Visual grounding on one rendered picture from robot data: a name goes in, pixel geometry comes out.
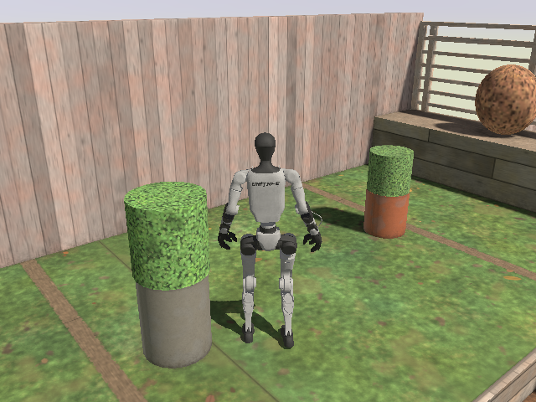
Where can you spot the left robot hand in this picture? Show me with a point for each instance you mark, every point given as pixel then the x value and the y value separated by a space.
pixel 226 237

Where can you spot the robot right shin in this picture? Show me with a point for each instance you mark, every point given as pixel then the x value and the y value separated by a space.
pixel 287 305

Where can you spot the robot left forearm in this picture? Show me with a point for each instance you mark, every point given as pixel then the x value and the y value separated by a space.
pixel 226 221

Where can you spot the humanoid robot head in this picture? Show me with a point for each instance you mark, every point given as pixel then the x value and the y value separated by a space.
pixel 265 145

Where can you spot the right robot hand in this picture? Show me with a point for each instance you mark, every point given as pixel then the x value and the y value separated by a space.
pixel 315 239

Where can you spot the robot right forearm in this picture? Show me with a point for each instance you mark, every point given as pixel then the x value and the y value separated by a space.
pixel 309 221

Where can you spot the robot left upper arm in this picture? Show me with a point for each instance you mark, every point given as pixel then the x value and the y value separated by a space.
pixel 239 178

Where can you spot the robot right upper arm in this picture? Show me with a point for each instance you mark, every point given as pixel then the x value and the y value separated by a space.
pixel 293 177

